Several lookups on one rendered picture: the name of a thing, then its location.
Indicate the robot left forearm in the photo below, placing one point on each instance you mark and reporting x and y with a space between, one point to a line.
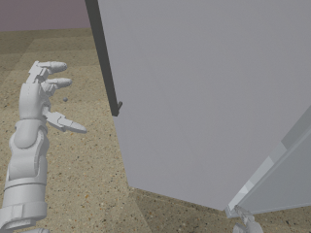
26 179

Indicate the left robot hand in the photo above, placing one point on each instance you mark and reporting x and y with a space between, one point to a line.
35 93

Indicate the right robot hand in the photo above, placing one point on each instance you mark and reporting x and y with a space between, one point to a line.
248 219

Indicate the fridge door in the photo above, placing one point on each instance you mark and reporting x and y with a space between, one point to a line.
209 88

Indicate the handle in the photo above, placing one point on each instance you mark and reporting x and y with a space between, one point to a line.
96 25

